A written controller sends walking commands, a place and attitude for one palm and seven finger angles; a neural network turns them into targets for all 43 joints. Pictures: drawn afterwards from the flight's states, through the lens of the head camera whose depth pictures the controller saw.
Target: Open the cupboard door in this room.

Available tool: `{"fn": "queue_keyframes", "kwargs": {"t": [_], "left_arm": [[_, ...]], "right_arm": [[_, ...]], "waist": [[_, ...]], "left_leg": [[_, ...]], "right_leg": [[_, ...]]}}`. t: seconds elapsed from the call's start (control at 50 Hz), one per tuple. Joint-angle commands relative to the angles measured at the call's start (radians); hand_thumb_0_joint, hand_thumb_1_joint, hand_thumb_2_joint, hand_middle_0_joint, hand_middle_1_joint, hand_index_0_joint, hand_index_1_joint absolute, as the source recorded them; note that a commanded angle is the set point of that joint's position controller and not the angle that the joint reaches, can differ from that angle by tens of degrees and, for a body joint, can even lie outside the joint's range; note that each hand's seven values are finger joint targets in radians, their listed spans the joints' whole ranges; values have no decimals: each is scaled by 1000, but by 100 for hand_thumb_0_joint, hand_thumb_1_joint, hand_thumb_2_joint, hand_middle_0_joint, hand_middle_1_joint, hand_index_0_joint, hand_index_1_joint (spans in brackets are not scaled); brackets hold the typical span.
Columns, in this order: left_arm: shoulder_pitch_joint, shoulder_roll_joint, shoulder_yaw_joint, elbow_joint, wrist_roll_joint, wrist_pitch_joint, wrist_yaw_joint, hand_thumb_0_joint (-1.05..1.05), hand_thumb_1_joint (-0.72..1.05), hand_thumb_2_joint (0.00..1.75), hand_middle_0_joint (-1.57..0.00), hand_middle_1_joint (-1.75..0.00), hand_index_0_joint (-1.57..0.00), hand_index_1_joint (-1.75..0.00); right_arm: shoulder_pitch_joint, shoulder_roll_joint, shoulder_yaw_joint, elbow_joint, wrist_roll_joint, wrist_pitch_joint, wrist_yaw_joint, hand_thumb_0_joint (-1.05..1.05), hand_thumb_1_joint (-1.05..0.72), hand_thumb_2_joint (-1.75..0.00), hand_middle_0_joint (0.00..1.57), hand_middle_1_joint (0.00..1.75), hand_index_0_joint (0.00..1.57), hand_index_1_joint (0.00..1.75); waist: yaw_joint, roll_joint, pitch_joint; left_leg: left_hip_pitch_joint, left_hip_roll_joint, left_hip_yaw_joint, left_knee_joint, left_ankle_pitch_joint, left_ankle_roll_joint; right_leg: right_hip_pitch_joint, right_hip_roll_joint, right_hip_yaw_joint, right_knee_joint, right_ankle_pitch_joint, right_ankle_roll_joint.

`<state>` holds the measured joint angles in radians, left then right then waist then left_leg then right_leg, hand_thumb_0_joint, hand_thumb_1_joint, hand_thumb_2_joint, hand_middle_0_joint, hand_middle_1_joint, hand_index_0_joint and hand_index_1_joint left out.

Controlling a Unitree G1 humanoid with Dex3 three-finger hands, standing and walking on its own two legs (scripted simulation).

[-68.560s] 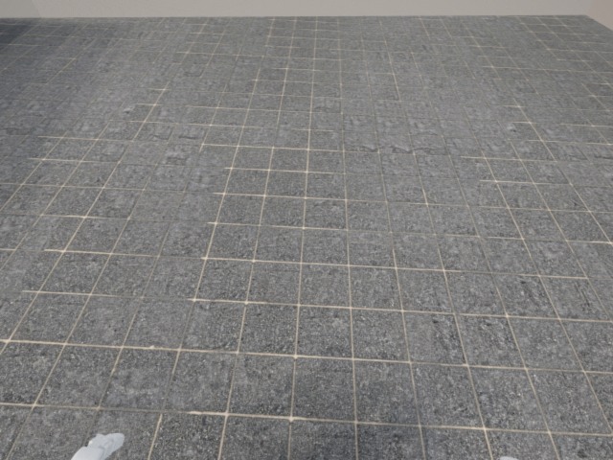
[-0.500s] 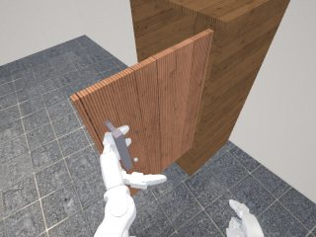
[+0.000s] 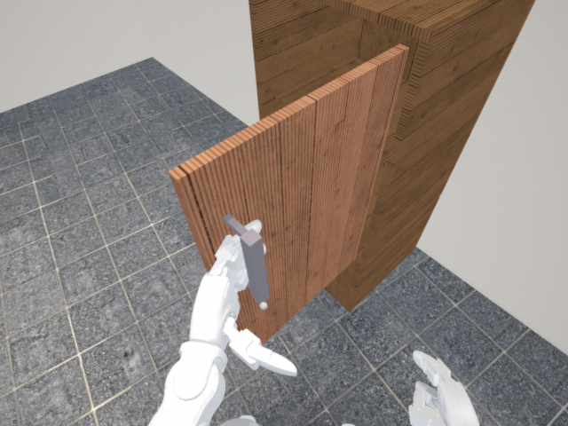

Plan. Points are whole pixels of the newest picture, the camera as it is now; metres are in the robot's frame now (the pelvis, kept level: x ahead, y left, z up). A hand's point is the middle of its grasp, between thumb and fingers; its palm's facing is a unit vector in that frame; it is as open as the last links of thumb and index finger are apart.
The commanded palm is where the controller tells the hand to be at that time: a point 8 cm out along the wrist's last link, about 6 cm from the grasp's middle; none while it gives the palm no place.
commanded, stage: slide the hand sideways off the handle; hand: left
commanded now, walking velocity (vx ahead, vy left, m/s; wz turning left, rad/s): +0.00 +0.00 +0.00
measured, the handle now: (247, 262) +0.32 +0.07 +0.07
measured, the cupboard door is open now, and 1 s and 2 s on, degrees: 91 89 89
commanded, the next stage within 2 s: draw the hand back to the body in 0.92 s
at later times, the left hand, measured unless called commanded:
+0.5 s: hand (225, 332) +0.23 +0.09 +0.07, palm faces -0.01 -1.00 +0.01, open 16.0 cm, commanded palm +0.19 +0.15 +0.06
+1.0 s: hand (187, 365) +0.19 +0.12 +0.06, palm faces +0.00 -1.00 -0.02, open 16.3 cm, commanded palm +0.16 +0.18 +0.06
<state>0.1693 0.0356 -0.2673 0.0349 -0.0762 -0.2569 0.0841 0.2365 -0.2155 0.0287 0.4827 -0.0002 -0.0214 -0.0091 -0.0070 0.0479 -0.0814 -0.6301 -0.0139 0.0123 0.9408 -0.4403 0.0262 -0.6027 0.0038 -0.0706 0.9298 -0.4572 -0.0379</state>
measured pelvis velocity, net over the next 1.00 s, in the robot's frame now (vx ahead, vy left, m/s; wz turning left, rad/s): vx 0.01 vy -0.01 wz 0.01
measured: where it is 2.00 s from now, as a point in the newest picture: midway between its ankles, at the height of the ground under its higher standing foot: outside the picture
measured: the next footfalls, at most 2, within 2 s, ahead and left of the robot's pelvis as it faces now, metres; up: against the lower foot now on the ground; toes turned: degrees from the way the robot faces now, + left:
none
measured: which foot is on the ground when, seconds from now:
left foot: down 0.00-1.00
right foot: down 0.00-1.00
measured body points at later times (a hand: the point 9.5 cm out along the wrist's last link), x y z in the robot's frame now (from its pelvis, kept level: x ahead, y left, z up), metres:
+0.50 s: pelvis +0.01 +0.00 -0.01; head +0.05 -0.01 +0.44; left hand +0.22 +0.14 +0.07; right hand +0.19 -0.22 -0.08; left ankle +0.02 +0.10 -0.69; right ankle +0.01 -0.10 -0.69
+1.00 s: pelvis +0.01 -0.01 -0.02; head +0.05 -0.02 +0.43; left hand +0.18 +0.18 +0.07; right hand +0.20 -0.24 -0.09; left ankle +0.02 +0.10 -0.69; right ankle +0.01 -0.10 -0.69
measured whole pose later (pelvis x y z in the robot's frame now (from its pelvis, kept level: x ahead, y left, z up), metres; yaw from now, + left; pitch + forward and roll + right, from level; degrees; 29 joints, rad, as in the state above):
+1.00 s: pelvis +0.01 -0.01 -0.02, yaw +1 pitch +11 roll -1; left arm 0.63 0.16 -0.03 -0.30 -0.19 -0.35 -0.12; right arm 0.26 -0.23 0.00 0.40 0.02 -0.07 -0.04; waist 0.01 0.05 -0.13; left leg -0.76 0.00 -0.02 1.07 -0.51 0.01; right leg -0.71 0.02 -0.10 1.04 -0.52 -0.06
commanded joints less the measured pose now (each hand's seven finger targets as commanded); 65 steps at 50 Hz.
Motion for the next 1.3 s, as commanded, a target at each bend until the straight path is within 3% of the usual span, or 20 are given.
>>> {"fn": "queue_keyframes", "kwargs": {"t": [0.0,0.02,0.12,0.2,0.28,0.32,0.48,0.56,0.66,0.76,0.84,0.9,0.96,1.0,1.06,1.12,1.2,1.26,1.28], "left_arm": [[-80,-43,45,-270,46,-68,80,0,-50,30,-15,-30,-15,-30],[-44,-26,51,-262,69,-68,92,0,-50,30,-15,-30,-15,-30],[-9,23,65,-328,114,-79,103,0,-50,30,-15,-30,-15,-30],[47,34,94,-356,68,-76,69,0,-50,30,-15,-30,-15,-30],[154,28,111,-418,15,-69,33,0,-50,30,-15,-30,-15,-30],[182,44,126,-422,9,-70,24,0,-50,30,-15,-30,-15,-30],[293,80,123,-514,13,-128,-40,0,-50,30,-15,-30,-15,-30],[385,124,180,-530,-17,-142,-82,0,-50,30,-15,-30,-15,-30],[404,141,208,-554,-55,-148,-134,0,-50,30,-15,-30,-15,-30],[476,165,250,-558,-91,-154,-182,0,-50,30,-15,-30,-15,-30],[485,203,306,-550,-110,-156,-208,0,-50,30,-15,-30,-15,-30],[447,175,270,-571,-123,-168,-219,0,-50,30,-15,-30,-15,-30],[441,174,267,-560,-128,-171,-220,0,-50,30,-15,-30,-15,-30],[420,178,258,-562,-119,-168,-216,0,-50,30,-15,-30,-15,-30],[402,240,304,-634,-107,-147,-195,0,-50,30,-15,-30,-15,-30],[447,261,354,-635,-114,-104,-174,0,-50,30,-15,-30,-15,-30],[456,224,348,-628,-147,-47,-184,0,-50,30,-15,-30,-15,-30],[466,252,380,-624,-166,-17,-208,0,-50,30,-15,-30,-15,-30],[455,252,375,-637,-169,-12,-218,0,-50,30,-15,-30,-15,-30]], "right_arm": [[-81,-88,-37,-194,-4,-60,13,0,-90,-90,20,30,20,30],[-77,-89,-37,-196,-7,-56,18,0,-90,-90,20,30,20,30],[-69,-88,-39,-219,-13,-36,29,0,-90,-90,20,30,20,30],[-72,-86,-34,-229,-7,-32,15,0,-90,-90,20,30,20,30],[-71,-85,-33,-239,1,-39,8,0,-90,-90,20,30,20,30],[-65,-88,-34,-235,1,-44,6,0,-90,-90,20,30,20,30],[-41,-96,-45,-244,-2,-70,10,0,-90,-90,20,30,20,30],[-31,-97,-51,-247,1,-77,2,0,-90,-90,20,30,20,30],[-30,-101,-55,-248,9,-86,-12,0,-90,-90,20,30,20,30],[-31,-100,-61,-247,17,-93,-22,0,-90,-90,20,30,20,30],[-44,-101,-65,-244,20,-93,-33,0,-90,-90,20,30,20,30],[-39,-104,-61,-250,22,-102,-34,0,-90,-90,20,30,20,30],[-38,-107,-63,-248,23,-112,-37,0,-90,-90,20,30,20,30],[-33,-112,-63,-251,24,-116,-39,0,-90,-90,20,30,20,30],[-35,-109,-59,-263,26,-115,-42,0,-90,-90,20,30,20,30],[-38,-100,-57,-264,33,-108,-48,0,-90,-90,20,30,20,30],[-52,-101,-46,-260,46,-110,-51,0,-90,-90,20,30,20,30],[-54,-110,-45,-250,48,-117,-57,0,-90,-90,20,30,20,30],[-55,-112,-40,-249,47,-122,-59,0,-90,-90,20,30,20,30]], "waist": [[14,-115,-202],[23,-85,-195],[21,-59,-191],[17,-82,-175],[24,-78,-193],[18,-73,-170],[-1,-60,-178],[9,-81,-201],[0,-77,-187],[6,-79,-201],[11,-78,-183],[-3,-52,-167],[-5,-71,-163],[-9,-67,-163],[13,-17,-209],[30,-33,-215],[20,-41,-144],[17,-71,-122],[16,-55,-112]], "left_leg": [[102,-2,-52,-140,148,-4],[91,-2,-53,-139,157,-7],[65,0,-47,-124,140,-5],[52,-1,-37,-124,117,-4],[66,-1,-33,-122,164,-6],[54,-1,-37,-115,170,-6],[24,-3,-40,-65,191,-2],[-4,-9,-37,-43,197,-2],[-39,-13,-38,-18,170,-2],[-56,-15,-40,1,175,-4],[-82,-14,-40,12,151,-5],[-75,-15,-44,8,136,-3],[-77,-11,-50,13,122,-2],[-74,-10,-52,10,107,0],[-33,-10,-46,-18,120,3],[-4,-7,-48,-51,144,5],[22,-4,-48,-93,131,1],[35,0,-51,-111,134,2],[44,0,-53,-118,142,3]], "right_leg": [[49,2,19,-131,174,-1],[49,2,18,-118,178,-6],[40,3,32,-108,167,-12],[56,8,41,-130,158,-6],[90,13,35,-125,228,-2],[81,14,35,-121,236,-2],[39,9,43,-80,275,6],[63,6,60,-77,309,13],[51,-3,83,-87,295,25],[64,-12,100,-86,319,34],[50,-14,116,-95,269,35],[18,-8,95,-89,222,30],[-3,-5,92,-92,181,28],[-25,0,85,-91,135,23],[19,1,88,-104,125,16],[65,9,73,-117,158,15],[70,13,51,-155,158,22],[87,12,53,-182,163,27],[92,12,52,-187,173,25]]}}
